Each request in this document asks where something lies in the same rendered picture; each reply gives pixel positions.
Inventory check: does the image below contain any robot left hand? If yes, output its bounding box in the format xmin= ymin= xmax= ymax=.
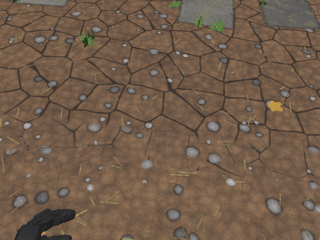
xmin=14 ymin=208 xmax=76 ymax=240

